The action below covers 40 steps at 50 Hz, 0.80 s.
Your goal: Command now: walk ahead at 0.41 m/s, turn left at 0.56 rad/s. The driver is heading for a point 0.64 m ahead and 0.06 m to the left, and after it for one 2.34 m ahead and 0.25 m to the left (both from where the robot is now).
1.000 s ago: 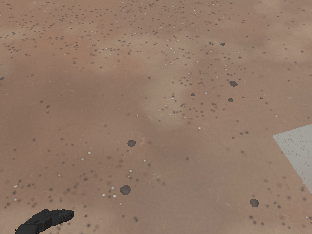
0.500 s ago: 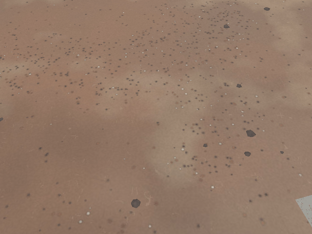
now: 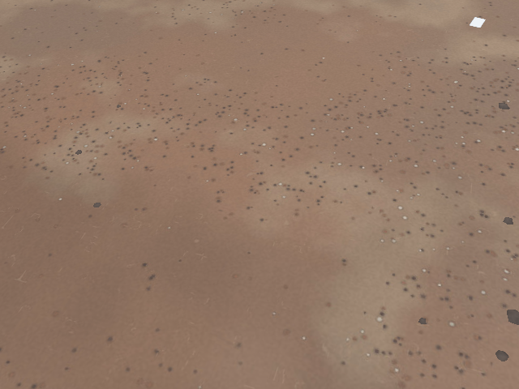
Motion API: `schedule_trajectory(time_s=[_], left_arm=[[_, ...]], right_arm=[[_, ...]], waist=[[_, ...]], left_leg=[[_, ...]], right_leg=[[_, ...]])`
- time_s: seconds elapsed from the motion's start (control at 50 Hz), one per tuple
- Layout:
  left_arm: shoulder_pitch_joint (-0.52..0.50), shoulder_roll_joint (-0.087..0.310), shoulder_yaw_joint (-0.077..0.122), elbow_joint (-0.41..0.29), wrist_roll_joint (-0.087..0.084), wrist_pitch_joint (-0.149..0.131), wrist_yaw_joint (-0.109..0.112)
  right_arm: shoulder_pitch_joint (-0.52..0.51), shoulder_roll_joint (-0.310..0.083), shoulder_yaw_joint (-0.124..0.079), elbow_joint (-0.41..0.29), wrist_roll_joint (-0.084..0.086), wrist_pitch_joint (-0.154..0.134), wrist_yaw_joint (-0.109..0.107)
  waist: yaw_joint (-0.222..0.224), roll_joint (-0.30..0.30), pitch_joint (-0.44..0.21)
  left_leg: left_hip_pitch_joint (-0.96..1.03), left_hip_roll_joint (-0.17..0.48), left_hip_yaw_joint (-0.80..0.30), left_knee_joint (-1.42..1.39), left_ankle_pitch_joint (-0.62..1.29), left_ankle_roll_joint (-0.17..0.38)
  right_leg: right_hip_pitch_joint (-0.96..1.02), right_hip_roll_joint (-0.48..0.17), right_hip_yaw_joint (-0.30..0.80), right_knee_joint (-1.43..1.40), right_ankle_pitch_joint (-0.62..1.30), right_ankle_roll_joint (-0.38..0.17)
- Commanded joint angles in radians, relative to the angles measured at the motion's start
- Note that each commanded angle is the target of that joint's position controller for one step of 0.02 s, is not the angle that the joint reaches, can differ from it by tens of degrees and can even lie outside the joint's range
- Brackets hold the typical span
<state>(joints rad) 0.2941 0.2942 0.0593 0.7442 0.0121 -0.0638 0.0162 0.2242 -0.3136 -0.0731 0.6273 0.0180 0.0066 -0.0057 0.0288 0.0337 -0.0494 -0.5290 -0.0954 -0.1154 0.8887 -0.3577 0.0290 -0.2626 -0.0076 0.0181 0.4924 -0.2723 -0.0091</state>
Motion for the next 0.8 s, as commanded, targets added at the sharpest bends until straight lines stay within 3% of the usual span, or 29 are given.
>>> schedule_trajectory(time_s=[0.02, 0.08, 0.14, 0.22, 0.28, 0.32, 0.34, 0.36, 0.38, 0.4, 0.42, 0.44, 0.46, 0.48, 0.5, 0.52, 0.56, 0.6, 0.66, 0.7, 0.76, 0.8], left_arm=[[-0.010, 0.131, 0.033, -0.059, -0.012, -0.020, 0.014], [0.039, 0.121, 0.027, -0.040, 0.005, -0.028, 0.015], [0.068, 0.132, 0.029, -0.020, 0.006, -0.023, 0.011], [0.095, 0.167, 0.038, 0.012, -0.007, -0.013, 0.007], [0.111, 0.188, 0.046, 0.038, -0.026, -0.003, 0.001], [0.099, 0.213, 0.054, 0.046, -0.036, 0.005, 0.000], [0.095, 0.232, 0.061, 0.048, -0.040, 0.008, 0.004], [0.083, 0.233, 0.060, 0.047, -0.044, 0.011, 0.009], [0.096, 0.210, 0.051, 0.034, -0.035, 0.003, 0.013], [0.150, 0.072, 0.005, -0.035, 0.017, -0.016, 0.001], [0.101, 0.092, -0.003, -0.054, -0.003, -0.056, -0.007], [-0.011, 0.165, 0.021, -0.078, -0.050, -0.071, -0.014], [-0.027, 0.151, 0.012, -0.081, -0.056, -0.078, -0.013], [-0.022, 0.143, 0.013, -0.060, -0.036, -0.076, -0.006], [0.003, 0.145, 0.018, -0.046, -0.025, -0.064, -0.006], [0.032, 0.137, 0.018, -0.031, -0.026, -0.048, -0.012], [0.057, 0.104, 0.012, -0.009, -0.026, -0.021, -0.015], [0.002, 0.084, 0.006, -0.024, -0.023, -0.009, -0.012], [-0.085, 0.064, -0.002, -0.040, -0.026, -0.015, -0.022], [-0.158, 0.047, -0.010, -0.058, -0.033, -0.021, -0.035], [-0.225, 0.046, -0.012, -0.091, -0.040, -0.024, -0.054], [-0.253, 0.050, -0.011, -0.116, -0.035, -0.024, -0.069]], right_arm=[[-0.040, -0.096, -0.029, -0.080, -0.009, -0.031, 0.012], [-0.082, -0.052, -0.018, -0.092, 0.000, -0.033, 0.023], [-0.140, -0.037, -0.010, -0.114, 0.003, -0.032, 0.031], [-0.238, -0.004, 0.008, -0.145, 0.007, -0.038, 0.057], [-0.274, -0.005, 0.011, -0.162, 0.012, -0.040, 0.075], [-0.248, -0.032, -0.001, -0.165, 0.007, -0.039, 0.080], [-0.186, -0.060, -0.016, -0.153, 0.002, -0.037, 0.077], [-0.031, -0.103, -0.043, -0.112, 0.003, -0.033, 0.071], [0.144, -0.163, -0.076, -0.066, 0.009, -0.022, 0.051], [0.192, -0.290, -0.097, -0.054, 0.017, -0.020, 0.031], [0.225, -0.260, -0.080, -0.082, 0.010, -0.037, 0.032], [0.199, -0.180, -0.054, -0.054, -0.005, -0.050, 0.039], [0.148, -0.145, -0.042, -0.043, -0.003, -0.057, 0.037], [0.072, -0.108, -0.029, -0.047, -0.003, -0.061, 0.036], [0.019, -0.075, -0.016, -0.053, -0.015, -0.066, 0.037], [-0.006, -0.064, -0.011, -0.049, -0.024, -0.071, 0.036], [-0.013, -0.073, -0.013, -0.017, -0.023, -0.090, 0.036], [0.004, -0.086, -0.016, 0.015, -0.026, -0.104, 0.031], [0.015, -0.085, -0.012, 0.046, -0.029, -0.108, 0.022], [0.035, -0.102, -0.015, 0.064, -0.028, -0.109, 0.017], [0.077, -0.119, -0.022, 0.102, -0.018, -0.102, 0.014], [0.090, -0.124, -0.026, 0.120, -0.011, -0.088, 0.009]], waist=[[0.004, -0.160, 0.104], [0.030, -0.149, 0.105], [0.056, -0.146, 0.127], [0.091, -0.149, 0.160], [0.089, -0.141, 0.181], [0.047, -0.161, 0.146], [0.001, -0.175, 0.088], [-0.092, -0.157, -0.005], [-0.174, -0.111, -0.101], [-0.112, 0.188, -0.202], [-0.145, 0.163, -0.402], [-0.166, 0.084, -0.260], [-0.129, 0.063, -0.142], [-0.084, 0.002, -0.074], [-0.042, 0.025, -0.036], [-0.016, 0.048, -0.026], [0.005, 0.038, -0.002], [-0.006, 0.024, 0.049], [-0.038, 0.017, 0.087], [-0.073, 0.011, 0.112], [-0.101, -0.003, 0.145], [-0.104, -0.010, 0.148]], left_leg=[[-0.392, 0.103, -0.027, 0.196, 0.081, -0.031], [-0.358, 0.126, 0.017, 0.231, 0.201, -0.059], [-0.336, 0.145, 0.044, 0.121, 0.264, -0.077], [-0.249, 0.159, 0.112, -0.087, 0.310, -0.064], [-0.188, 0.150, 0.160, -0.191, 0.245, -0.018], [-0.069, 0.104, 0.207, -0.243, 0.170, 0.029], [0.045, 0.061, 0.236, -0.258, 0.139, 0.056], [0.263, 0.017, 0.250, -0.322, 0.195, 0.095], [0.566, 0.028, 0.174, -0.334, 0.231, 0.134], [0.950, 0.319, -0.338, -0.359, 0.129, 0.288], [1.007, 0.447, -0.748, -0.550, -0.048, 0.392], [0.924, 0.415, -0.588, -0.586, 0.002, 0.323], [0.768, 0.384, -0.436, -0.585, 0.090, 0.289], [0.615, 0.343, -0.318, -0.588, 0.195, 0.257], [0.498, 0.309, -0.236, -0.612, 0.306, 0.243], [0.424, 0.295, -0.194, -0.643, 0.353, 0.242], [0.349, 0.292, -0.109, -0.687, 0.445, 0.248], [0.324, 0.285, -0.037, -0.721, 0.478, 0.236], [0.334, 0.248, 0.073, -0.744, 0.457, 0.189], [0.347, 0.259, 0.111, -0.771, 0.416, 0.171], [0.466, 0.309, 0.133, -0.769, 0.413, 0.163], [0.571, 0.339, 0.146, -0.727, 0.475, 0.150]], right_leg=[[0.249, -0.289, 0.345, -0.312, -0.234, -0.129], [0.225, -0.250, 0.164, -0.330, -0.023, -0.124], [0.230, -0.245, 0.061, -0.340, 0.086, -0.133], [0.240, -0.256, -0.044, -0.337, 0.171, -0.127], [0.284, -0.281, -0.091, -0.313, 0.246, -0.117], [0.307, -0.287, -0.141, -0.220, 0.575, -0.098], [0.314, -0.282, -0.172, -0.108, 0.817, -0.085], [0.270, -0.258, -0.213, 0.084, 0.950, -0.062], [0.080, -0.226, -0.222, 0.328, 0.830, -0.026], [-0.385, -0.083, -0.199, 0.723, -0.058, 0.041], [-0.498, 0.014, 0.051, 0.897, -0.319, 0.042], [-0.589, -0.043, 0.081, 0.913, -0.216, 0.027], [-0.579, -0.087, 0.055, 0.850, -0.132, 0.010], [-0.518, -0.129, 0.047, 0.777, -0.069, 0.012], [-0.440, -0.157, 0.052, 0.723, -0.023, 0.014], [-0.381, -0.167, 0.051, 0.708, 0.002, 0.019], [-0.354, -0.165, 0.035, 0.667, 0.037, 0.038], [-0.401, -0.166, 0.038, 0.582, 0.130, 0.052], [-0.398, -0.139, 0.034, 0.370, 0.340, 0.040], [-0.370, -0.109, 0.013, 0.243, 0.433, 0.025], [-0.410, -0.088, 0.020, 0.139, 0.439, -0.003], [-0.453, -0.078, 0.016, 0.102, 0.372, -0.027]])
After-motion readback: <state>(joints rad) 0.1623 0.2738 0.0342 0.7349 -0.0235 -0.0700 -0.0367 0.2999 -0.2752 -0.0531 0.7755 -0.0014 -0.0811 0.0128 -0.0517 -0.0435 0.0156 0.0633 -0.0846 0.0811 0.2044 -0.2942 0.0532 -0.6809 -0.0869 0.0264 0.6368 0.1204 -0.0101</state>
